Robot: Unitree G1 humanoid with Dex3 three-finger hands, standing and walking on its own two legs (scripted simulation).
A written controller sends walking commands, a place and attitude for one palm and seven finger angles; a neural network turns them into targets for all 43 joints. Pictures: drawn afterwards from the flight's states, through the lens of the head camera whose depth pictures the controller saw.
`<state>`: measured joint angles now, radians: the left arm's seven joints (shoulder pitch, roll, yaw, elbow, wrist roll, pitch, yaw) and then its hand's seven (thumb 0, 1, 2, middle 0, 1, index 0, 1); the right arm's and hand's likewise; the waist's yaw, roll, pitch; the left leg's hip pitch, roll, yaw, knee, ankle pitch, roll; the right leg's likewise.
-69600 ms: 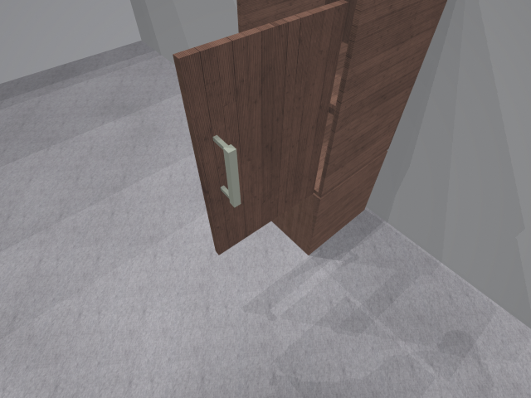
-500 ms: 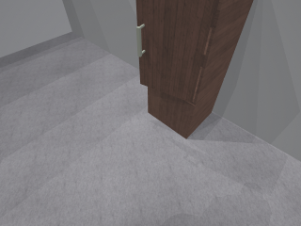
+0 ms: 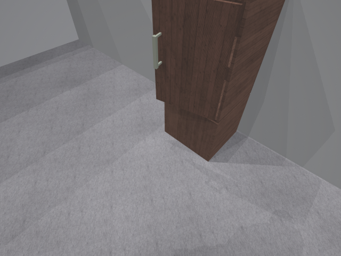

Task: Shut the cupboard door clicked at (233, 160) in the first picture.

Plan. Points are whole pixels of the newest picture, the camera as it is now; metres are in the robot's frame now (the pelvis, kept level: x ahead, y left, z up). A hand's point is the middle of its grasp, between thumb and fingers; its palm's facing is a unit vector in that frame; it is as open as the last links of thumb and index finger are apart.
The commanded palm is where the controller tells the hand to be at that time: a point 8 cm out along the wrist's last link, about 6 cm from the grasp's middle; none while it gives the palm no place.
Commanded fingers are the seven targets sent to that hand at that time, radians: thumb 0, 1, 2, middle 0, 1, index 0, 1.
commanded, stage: look to check the result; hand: left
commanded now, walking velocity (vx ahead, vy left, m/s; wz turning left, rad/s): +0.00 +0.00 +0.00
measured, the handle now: (157, 51) +1.01 +0.11 -0.01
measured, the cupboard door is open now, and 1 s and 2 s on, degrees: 13 13 13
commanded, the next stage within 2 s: walk to a spot facing it in 0.52 s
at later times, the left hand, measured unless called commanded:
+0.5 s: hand out of the picture +0.06 +0.23 -0.16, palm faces -0.01 -0.95 -0.31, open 7.3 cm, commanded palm none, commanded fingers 0.00 0.90 0.90 -0.20 -0.30 -0.20 -0.30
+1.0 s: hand out of the picture +0.04 +0.21 -0.19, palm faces +0.15 -0.96 -0.23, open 7.3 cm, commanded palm none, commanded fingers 0.00 0.90 0.90 -0.20 -0.30 -0.20 -0.30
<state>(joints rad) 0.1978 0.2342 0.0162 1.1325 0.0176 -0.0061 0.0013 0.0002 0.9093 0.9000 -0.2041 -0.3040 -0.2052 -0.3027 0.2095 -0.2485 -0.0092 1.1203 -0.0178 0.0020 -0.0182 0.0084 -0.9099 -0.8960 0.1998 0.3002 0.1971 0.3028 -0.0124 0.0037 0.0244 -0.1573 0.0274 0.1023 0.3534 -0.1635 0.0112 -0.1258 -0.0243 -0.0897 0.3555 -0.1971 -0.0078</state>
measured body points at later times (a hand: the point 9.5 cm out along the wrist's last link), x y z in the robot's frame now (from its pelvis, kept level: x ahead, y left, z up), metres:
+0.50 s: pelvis +0.01 -0.01 +0.00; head +0.02 -0.01 +0.45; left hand +0.06 +0.28 -0.14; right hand +0.08 -0.29 -0.14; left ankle +0.02 +0.11 -0.75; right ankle +0.00 -0.11 -0.75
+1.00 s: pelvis +0.01 +0.00 -0.02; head +0.04 +0.02 +0.43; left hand +0.03 +0.26 -0.17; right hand +0.08 -0.24 -0.16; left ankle +0.01 +0.12 -0.74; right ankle +0.00 -0.11 -0.75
